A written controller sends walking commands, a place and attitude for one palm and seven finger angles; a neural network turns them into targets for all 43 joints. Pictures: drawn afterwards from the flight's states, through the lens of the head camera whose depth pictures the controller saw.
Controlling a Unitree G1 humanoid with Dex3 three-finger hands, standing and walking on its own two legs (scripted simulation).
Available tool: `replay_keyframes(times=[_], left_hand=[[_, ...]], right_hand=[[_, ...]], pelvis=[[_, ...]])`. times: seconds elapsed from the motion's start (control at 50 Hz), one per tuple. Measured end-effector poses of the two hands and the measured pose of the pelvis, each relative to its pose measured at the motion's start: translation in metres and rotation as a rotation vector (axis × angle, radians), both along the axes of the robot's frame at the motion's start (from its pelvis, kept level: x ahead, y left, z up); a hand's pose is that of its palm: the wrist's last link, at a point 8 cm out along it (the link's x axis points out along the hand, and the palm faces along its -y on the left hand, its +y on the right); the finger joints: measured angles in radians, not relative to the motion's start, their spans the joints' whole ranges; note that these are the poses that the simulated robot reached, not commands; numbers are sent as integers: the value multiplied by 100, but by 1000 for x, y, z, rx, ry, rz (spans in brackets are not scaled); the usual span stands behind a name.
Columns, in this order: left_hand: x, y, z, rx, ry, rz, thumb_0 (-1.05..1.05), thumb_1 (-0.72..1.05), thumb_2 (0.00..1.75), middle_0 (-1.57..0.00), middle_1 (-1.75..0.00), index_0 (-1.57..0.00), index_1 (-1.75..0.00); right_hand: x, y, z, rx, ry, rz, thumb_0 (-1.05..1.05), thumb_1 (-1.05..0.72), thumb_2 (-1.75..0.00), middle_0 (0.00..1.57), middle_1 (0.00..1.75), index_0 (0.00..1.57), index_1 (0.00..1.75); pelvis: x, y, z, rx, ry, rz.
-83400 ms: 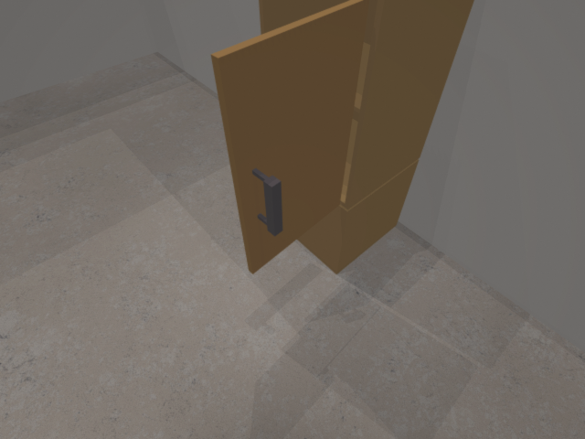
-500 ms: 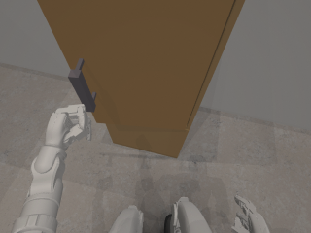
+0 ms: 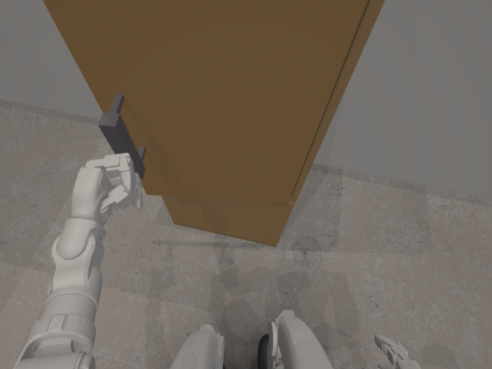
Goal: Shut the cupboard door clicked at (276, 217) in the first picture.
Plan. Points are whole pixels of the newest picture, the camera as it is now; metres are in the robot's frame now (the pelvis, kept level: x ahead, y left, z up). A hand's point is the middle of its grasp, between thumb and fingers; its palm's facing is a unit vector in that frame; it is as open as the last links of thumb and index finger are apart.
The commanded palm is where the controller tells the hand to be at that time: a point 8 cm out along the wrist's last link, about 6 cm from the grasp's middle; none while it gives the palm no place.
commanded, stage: bring the fist close to the handle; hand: left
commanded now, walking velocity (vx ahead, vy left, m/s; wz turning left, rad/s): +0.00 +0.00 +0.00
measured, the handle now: (128, 139) +0.48 +0.21 +0.03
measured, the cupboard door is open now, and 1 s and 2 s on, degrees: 10 0 0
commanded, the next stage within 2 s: push the door shut along its arc in 0.06 s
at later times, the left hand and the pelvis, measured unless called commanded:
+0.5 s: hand (141, 173) +0.41 +0.18 +0.03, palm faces -0.13 -0.99 -0.04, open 3.1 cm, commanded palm +0.41 +0.23 +0.03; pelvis -0.01 +0.00 -0.01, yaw +1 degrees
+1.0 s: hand (152, 153) +0.45 +0.17 +0.03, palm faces -0.25 -0.97 -0.05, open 3.2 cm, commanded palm +0.48 +0.20 +0.03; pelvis -0.02 +0.00 -0.02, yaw +1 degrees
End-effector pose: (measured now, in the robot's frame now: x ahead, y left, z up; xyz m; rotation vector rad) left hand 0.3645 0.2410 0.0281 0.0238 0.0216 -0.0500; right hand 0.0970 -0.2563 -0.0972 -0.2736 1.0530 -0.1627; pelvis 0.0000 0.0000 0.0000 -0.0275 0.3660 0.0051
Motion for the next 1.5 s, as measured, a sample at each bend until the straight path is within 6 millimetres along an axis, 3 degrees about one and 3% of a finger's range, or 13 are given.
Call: replay_keyframes(times=[0.26,0.38,0.68,0.88,1.2,1.36,1.5], left_hand=[[7,-1,3,0,-5,-30,2,90,90,-130,-150,-130,-150],[21,-6,6,10,-8,-67,2,90,90,-130,-150,-130,-150],[53,-3,8,24,14,-122,2,90,90,-130,-150,-133,-150],[82,-17,8,24,19,-178,2,90,90,-130,-150,-132,-150],[83,-12,8,38,18,-229,2,90,90,-130,-150,-140,-150],[80,-26,6,-18,-7,46,2,90,90,-135,-150,-140,-150],[79,-28,6,47,-4,37,2,90,90,-134,-150,-135,-150]], right_hand=[[15,2,1,-4,-38,19,1,-90,-90,20,30,20,30],[13,1,-2,-9,-31,21,1,-90,-90,20,30,20,30],[-36,-10,-13,-30,104,-20,1,-90,-90,20,30,20,30],[-65,-17,-16,-59,177,-51,1,-90,-90,20,30,20,30],[-80,-16,-21,-100,179,-19,1,-90,-90,20,30,20,30],[-84,-9,-26,-73,148,29,1,-90,-90,20,30,20,30],[-102,-5,-27,-30,149,0,1,-90,-90,20,30,20,30]], pelvis=[[-2,0,-2,-4,1,9],[-4,-1,-4,-6,2,13],[-13,-3,-10,-10,26,22],[-17,-2,-16,-18,54,23],[-36,-2,-29,-40,68,49],[-47,-2,-33,-34,72,54],[-52,-5,-33,-30,60,42]])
